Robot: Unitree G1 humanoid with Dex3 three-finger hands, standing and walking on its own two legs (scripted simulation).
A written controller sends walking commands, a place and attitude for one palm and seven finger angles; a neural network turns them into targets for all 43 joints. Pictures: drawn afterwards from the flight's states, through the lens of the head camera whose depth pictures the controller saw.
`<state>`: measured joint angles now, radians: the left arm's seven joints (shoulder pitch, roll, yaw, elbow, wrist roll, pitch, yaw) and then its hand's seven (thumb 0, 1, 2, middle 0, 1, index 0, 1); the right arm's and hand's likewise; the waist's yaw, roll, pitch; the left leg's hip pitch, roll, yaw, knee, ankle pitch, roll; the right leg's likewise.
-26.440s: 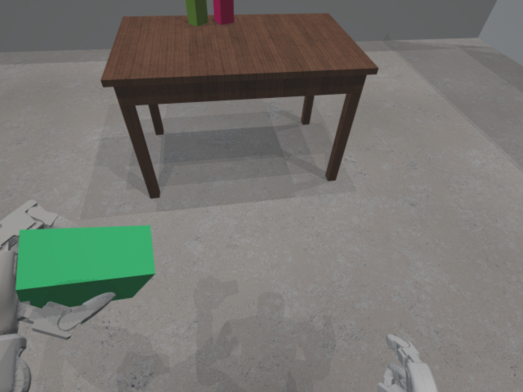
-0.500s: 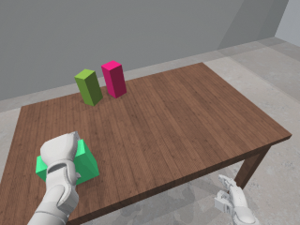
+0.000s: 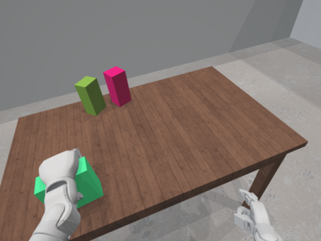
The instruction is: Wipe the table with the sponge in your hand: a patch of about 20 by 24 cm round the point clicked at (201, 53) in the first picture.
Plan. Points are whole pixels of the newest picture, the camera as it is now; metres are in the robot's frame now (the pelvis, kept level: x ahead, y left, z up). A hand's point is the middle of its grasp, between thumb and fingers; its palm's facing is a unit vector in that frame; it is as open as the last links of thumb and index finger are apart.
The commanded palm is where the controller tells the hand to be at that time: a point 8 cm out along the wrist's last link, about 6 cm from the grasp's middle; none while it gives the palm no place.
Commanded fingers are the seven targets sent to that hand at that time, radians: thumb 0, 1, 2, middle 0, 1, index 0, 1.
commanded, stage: move the sponge above the wiping area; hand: left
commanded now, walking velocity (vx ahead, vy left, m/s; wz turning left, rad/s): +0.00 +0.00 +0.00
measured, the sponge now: (74, 190) +0.23 +0.29 -0.01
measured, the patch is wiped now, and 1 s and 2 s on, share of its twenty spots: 0.00 0.00 0.00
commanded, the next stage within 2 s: lower the sponge onto the table in 0.78 s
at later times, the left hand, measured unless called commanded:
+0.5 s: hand (74, 183) +0.24 +0.28 +0.02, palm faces -0.11 -0.17 -0.98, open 10.0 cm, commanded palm +0.22 +0.27 +0.09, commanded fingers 0.00 0.10 1.30 -1.20 -1.60 -1.20 -1.60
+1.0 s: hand (85, 185) +0.24 +0.25 +0.01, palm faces -0.11 -0.18 -0.98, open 10.0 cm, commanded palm +0.23 +0.26 +0.10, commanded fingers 0.00 0.10 1.30 -1.20 -1.60 -1.20 -1.60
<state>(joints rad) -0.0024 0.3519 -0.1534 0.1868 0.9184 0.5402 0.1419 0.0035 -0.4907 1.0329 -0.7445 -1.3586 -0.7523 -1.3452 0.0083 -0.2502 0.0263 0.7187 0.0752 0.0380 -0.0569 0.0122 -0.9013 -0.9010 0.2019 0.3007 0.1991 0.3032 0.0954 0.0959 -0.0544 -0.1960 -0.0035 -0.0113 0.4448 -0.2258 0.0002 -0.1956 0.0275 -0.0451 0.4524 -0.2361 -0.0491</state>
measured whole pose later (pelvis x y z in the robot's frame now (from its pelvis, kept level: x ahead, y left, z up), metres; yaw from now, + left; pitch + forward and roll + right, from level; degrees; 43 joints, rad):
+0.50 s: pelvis +0.00 +0.01 +0.00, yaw +0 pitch +0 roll +0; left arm 0.00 0.34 -0.17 0.21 0.92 0.49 0.09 0.00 -0.49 1.03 -0.74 -1.36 -0.75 -1.35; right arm 0.02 -0.25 0.03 0.70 0.07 0.04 -0.06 0.01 -0.90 -0.90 0.20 0.30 0.20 0.30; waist 0.09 0.08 -0.05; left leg -0.22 -0.02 -0.01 0.46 -0.23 0.01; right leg -0.21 0.02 -0.04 0.45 -0.23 -0.04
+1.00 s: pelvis +0.00 +0.01 +0.00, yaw +1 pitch -1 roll +0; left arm 0.04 0.31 -0.25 0.13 0.96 0.45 0.10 0.00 -0.49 1.03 -0.75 -1.36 -0.75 -1.34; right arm 0.00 -0.24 0.03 0.67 0.05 0.04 -0.05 0.01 -0.90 -0.90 0.20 0.30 0.20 0.30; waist 0.11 0.08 -0.05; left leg -0.21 -0.02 -0.02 0.47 -0.24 0.02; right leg -0.20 0.01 -0.05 0.46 -0.25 -0.04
